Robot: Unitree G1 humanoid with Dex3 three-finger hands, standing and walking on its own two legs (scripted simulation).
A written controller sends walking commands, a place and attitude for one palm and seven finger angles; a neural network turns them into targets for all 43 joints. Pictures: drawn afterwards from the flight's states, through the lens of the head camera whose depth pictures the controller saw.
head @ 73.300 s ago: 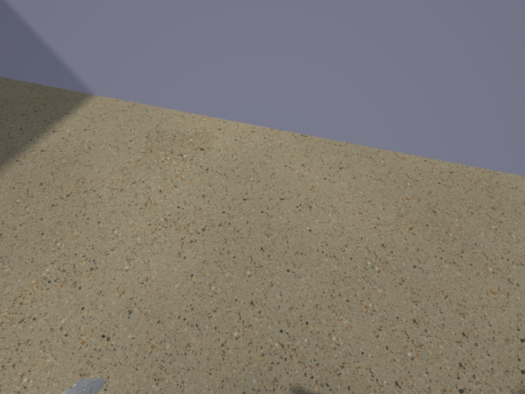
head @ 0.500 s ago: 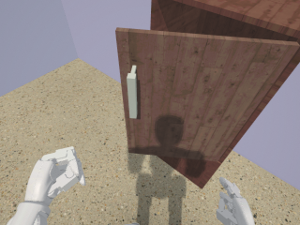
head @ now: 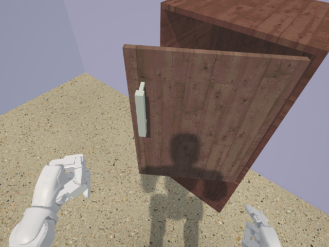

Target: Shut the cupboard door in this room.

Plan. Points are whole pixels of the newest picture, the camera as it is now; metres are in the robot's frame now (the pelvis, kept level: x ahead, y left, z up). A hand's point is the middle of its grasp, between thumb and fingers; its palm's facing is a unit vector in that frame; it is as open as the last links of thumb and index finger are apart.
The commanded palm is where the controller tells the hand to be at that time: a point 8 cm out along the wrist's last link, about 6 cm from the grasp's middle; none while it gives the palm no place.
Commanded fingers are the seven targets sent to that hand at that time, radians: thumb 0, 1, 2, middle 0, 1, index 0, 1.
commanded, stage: raise the hand and make a fist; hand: left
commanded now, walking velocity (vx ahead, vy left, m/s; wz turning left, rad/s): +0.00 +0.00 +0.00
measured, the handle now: (142, 110) +0.45 +0.10 +0.09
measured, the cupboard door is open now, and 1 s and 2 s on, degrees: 33 33 33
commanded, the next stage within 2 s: bring the fist close to the handle in 0.16 s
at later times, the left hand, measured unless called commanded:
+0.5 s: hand (105, 175) +0.25 +0.15 +0.09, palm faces +0.00 -1.00 -0.04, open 3.1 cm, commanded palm +0.23 +0.20 +0.09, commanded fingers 0.00 0.90 0.90 -1.30 -1.50 -1.30 -1.50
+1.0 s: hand (130, 154) +0.30 +0.11 +0.09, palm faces -0.04 -1.00 -0.01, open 3.1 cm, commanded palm +0.29 +0.15 +0.09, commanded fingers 0.00 0.90 0.90 -1.30 -1.50 -1.30 -1.50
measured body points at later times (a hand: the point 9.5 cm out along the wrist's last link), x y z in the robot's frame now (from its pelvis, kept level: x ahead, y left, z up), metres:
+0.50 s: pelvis +0.00 -0.03 +0.00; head +0.01 -0.04 +0.45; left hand +0.24 +0.21 +0.09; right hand +0.18 -0.26 -0.08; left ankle +0.02 +0.05 -0.71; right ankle +0.00 -0.11 -0.71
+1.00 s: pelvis +0.01 -0.03 +0.00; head +0.02 -0.04 +0.45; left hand +0.30 +0.16 +0.09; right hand +0.17 -0.27 -0.08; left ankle +0.02 +0.05 -0.71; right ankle +0.00 -0.11 -0.71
